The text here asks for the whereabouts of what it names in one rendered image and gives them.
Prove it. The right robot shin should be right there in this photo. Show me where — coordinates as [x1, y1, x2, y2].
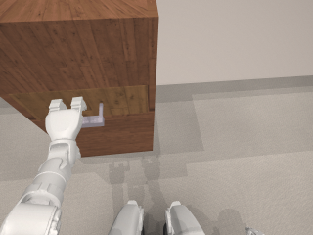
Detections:
[167, 201, 181, 235]

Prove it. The cabinet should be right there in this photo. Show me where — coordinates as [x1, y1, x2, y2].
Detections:
[0, 0, 159, 158]

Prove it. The left robot hand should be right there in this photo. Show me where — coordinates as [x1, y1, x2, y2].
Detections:
[45, 96, 87, 159]

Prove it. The right robot thigh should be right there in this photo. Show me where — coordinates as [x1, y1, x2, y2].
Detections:
[164, 205, 205, 235]

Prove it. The robot left upper arm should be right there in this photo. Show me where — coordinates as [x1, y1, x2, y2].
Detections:
[3, 203, 63, 235]

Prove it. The left robot forearm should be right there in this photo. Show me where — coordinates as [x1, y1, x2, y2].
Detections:
[0, 138, 77, 235]

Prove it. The drawer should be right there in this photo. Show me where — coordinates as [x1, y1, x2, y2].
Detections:
[9, 85, 148, 120]

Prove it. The handle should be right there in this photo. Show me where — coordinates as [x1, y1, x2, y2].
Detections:
[81, 103, 105, 128]

